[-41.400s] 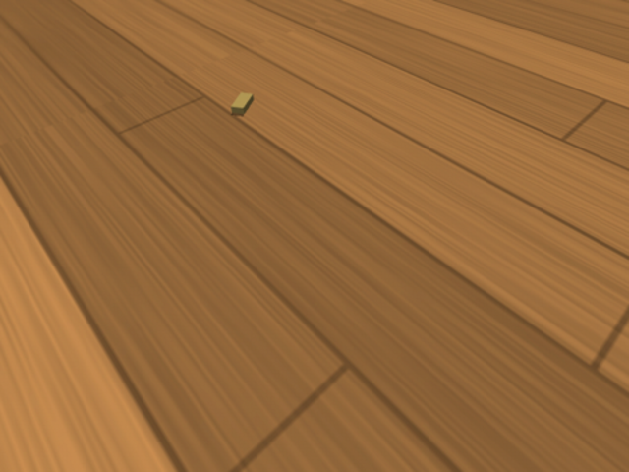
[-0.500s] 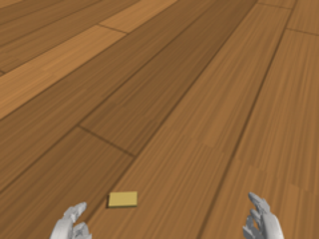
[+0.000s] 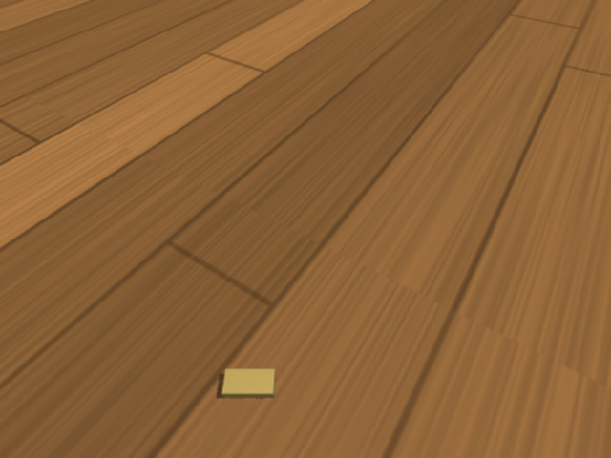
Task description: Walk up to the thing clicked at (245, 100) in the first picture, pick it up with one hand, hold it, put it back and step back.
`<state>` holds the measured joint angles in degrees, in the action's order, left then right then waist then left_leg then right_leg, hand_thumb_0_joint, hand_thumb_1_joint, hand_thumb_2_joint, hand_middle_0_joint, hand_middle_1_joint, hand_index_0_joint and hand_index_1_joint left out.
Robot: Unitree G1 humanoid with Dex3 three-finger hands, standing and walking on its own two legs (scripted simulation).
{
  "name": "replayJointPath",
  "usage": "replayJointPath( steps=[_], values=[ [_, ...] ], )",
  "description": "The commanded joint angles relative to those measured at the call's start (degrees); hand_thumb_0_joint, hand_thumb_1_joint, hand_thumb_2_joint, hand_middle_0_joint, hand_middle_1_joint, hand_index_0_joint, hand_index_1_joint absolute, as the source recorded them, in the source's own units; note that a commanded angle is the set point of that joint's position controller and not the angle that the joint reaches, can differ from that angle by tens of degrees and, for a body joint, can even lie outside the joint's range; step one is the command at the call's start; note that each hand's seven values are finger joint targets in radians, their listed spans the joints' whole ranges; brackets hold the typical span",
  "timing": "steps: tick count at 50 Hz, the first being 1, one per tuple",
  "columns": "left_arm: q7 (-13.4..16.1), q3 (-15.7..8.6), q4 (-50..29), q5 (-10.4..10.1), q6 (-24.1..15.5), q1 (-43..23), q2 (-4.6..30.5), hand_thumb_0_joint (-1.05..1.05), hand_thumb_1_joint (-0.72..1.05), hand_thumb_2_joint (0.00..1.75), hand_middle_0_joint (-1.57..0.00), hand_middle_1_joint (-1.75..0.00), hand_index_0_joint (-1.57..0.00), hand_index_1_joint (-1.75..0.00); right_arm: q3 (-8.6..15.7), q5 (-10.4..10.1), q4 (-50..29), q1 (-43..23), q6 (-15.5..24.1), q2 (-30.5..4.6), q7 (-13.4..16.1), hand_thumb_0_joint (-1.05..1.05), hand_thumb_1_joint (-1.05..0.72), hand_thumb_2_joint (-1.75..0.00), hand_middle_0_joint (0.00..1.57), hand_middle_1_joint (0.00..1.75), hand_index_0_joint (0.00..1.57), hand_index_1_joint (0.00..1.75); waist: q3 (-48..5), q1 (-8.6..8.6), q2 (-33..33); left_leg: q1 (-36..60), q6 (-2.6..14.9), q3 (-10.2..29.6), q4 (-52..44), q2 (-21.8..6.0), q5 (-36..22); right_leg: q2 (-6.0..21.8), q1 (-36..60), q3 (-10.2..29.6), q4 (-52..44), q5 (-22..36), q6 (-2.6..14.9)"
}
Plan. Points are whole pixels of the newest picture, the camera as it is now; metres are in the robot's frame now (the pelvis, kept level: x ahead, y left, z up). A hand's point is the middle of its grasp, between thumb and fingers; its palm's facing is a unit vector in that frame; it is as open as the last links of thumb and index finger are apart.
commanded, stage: stand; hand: left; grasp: from above
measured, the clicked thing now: (249, 383) +0.47 +0.22 -0.75
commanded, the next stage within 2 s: none
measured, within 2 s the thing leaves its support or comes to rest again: neither
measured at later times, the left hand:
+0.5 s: hand out of the picture +0.05 +0.24 -0.15, palm faces +0.03 -0.94 -0.33, open 7.4 cm
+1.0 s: hand out of the picture +0.08 +0.23 -0.15, palm faces +0.01 -0.95 -0.32, open 7.4 cm
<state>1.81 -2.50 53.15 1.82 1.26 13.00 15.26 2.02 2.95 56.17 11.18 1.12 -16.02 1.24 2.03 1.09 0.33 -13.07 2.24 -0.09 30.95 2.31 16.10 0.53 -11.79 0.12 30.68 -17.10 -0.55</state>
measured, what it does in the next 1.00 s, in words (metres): stands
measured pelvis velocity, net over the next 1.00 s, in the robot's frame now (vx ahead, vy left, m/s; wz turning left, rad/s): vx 0.01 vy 0.00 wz -0.01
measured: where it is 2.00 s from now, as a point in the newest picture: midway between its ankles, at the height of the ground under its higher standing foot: outside the picture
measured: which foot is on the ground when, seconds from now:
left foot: down 0.00-1.00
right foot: down 0.00-1.00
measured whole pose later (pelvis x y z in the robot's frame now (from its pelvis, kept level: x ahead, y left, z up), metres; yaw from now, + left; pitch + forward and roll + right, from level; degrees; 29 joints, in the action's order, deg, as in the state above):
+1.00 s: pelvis +0.01 +0.00 +0.01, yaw -1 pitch -3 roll +0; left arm 1.2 -1.6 66.7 0.8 -0.2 5.8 16.7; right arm 0.9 1.3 66.2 6.4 1.0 -18.0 1.1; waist 3.1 0.2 0.6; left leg -5.3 1.9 -0.2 18.2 2.0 10.4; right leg 0.3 -4.2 0.5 17.9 -11.2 -0.5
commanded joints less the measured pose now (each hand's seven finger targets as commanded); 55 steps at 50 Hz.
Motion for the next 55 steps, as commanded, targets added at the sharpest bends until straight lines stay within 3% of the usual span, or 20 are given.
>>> replayJointPath(
  steps=[1, 9, 13, 21, 24, 29, 37, 40, 49, 55],
  values=[
    [0.89, -2.11, -0.86, -0.14, -2.26, -3.61, 9.82, 0.00, 0.90, 0.90, -0.20, -0.30, -0.20, -0.30, 2.31, -0.80, -2.18, -3.15, 1.09, -9.79, 0.92, 0.00, -0.90, -0.90, 0.20, 0.30, 0.20, 0.30, -2.40, -0.34, -0.02, 3.37, 0.27, 8.23, -10.49, -6.85, -9.34, 4.42, 2.48, 5.15, -7.79, 9.57, 1.89],
    [1.10, -1.66, 5.11, -0.33, -2.34, -4.05, 10.62, 0.00, 0.90, 0.90, -0.20, -0.30, -0.20, -0.30, 2.06, -1.30, 2.16, -3.36, 0.97, -10.40, 1.17, 0.00, -0.90, -0.90, 0.20, 0.30, 0.20, 0.30, -2.20, -0.37, -0.03, 7.93, -0.46, 7.30, -12.85, -7.43, -16.09, 5.10, 4.80, 5.42, -11.29, 13.69, 1.33],
    [0.97, -1.50, 6.96, -0.27, -2.09, -5.03, 10.85, 0.00, 0.90, 0.90, -0.20, -0.30, -0.20, -0.30, 1.86, -1.33, 3.42, -4.57, 0.68, -10.54, 1.08, 0.00, -0.90, -0.90, 0.20, 0.30, 0.20, 0.30, 0.36, -0.27, -0.17, 6.26, -0.60, 7.88, -15.42, -7.46, -9.35, 4.88, 4.25, 5.33, -12.56, 9.85, 1.18],
    [0.62, -1.33, 9.34, -0.25, -2.09, -5.71, 11.47, 0.00, 0.90, 0.90, -0.20, -0.30, -0.20, -0.30, 1.83, -1.41, 4.84, -6.11, 0.52, -11.36, 0.77, 0.00, -0.90, -0.90, 0.20, 0.30, 0.20, 0.30, 0.46, -0.17, 0.07, 5.18, -0.37, 8.56, -17.69, -7.96, -4.06, 5.07, 4.77, 5.19, -13.54, 8.15, 1.25],
    [0.50, -1.29, 9.72, -0.41, -2.31, -6.52, 11.77, 0.00, 0.90, 0.90, -0.20, -0.30, -0.20, -0.30, 1.62, -1.51, 5.31, -5.85, 0.73, -11.32, 0.68, 0.00, -0.90, -0.90, 0.20, 0.30, 0.20, 0.30, -0.06, -0.42, -0.59, 6.10, -0.50, 8.10, -16.97, -7.97, -7.10, 5.66, 4.99, 6.00, -14.02, 9.10, 1.47],
    [0.37, -1.21, 9.87, -0.42, -2.46, -7.53, 12.72, 0.00, 0.90, 0.90, -0.20, -0.30, -0.20, -0.30, 1.31, -1.55, 5.91, -5.78, 0.64, -11.59, 0.51, 0.00, -0.90, -0.90, 0.20, 0.30, 0.20, 0.30, -0.27, -0.81, -0.49, 5.59, -0.53, 7.90, -17.12, -7.84, -6.20, 5.72, 5.15, 5.96, -14.71, 8.85, 1.40],
    [0.38, -0.88, 10.28, -0.60, -2.64, -7.89, 12.73, 0.00, 0.90, 0.90, -0.20, -0.30, -0.20, -0.30, 1.06, -1.87, 6.54, -6.19, 0.96, -12.47, 0.60, 0.00, -0.90, -0.90, 0.20, 0.30, 0.20, 0.30, -3.04, -0.88, -0.31, 9.07, -0.35, 7.18, -15.10, -8.66, -17.26, 6.22, 6.71, 5.76, -14.29, 14.86, 1.54],
    [0.28, -0.78, 10.72, -0.72, -2.46, -7.89, 12.69, 0.00, 0.90, 0.90, -0.20, -0.30, -0.20, -0.30, 0.92, -1.87, 6.96, -6.35, 0.77, -12.54, 0.63, 0.00, -0.90, -0.90, 0.20, 0.30, 0.20, 0.30, -2.11, -0.89, -0.72, 8.24, -0.47, 7.01, -15.59, -8.37, -14.15, 5.99, 6.52, 5.74, -14.73, 13.48, 1.42],
    [0.07, -0.84, 10.52, -0.87, -2.56, -8.56, 12.98, 0.00, 0.90, 0.90, -0.20, -0.30, -0.20, -0.30, 0.79, -1.97, 6.92, -6.94, 0.84, -13.28, 0.60, 0.00, -0.90, -0.90, 0.20, 0.30, 0.20, 0.30, -1.85, -0.75, -0.14, 7.86, -0.53, 6.86, -15.84, -8.60, -14.80, 6.18, 6.96, 6.13, -15.24, 14.31, 1.54],
    [0.03, -0.90, 10.10, -0.84, -2.68, -9.22, 13.23, 0.00, 0.90, 0.90, -0.20, -0.30, -0.20, -0.30, 0.70, -2.09, 6.68, -7.04, 1.03, -13.36, 0.49, 0.00, -0.90, -0.90, 0.20, 0.30, 0.20, 0.30, -3.50, -1.04, 0.44, 9.22, -0.58, 6.56, -15.00, -9.02, -19.58, 6.33, 7.76, 5.66, -14.51, 17.52, 1.53]
  ],
)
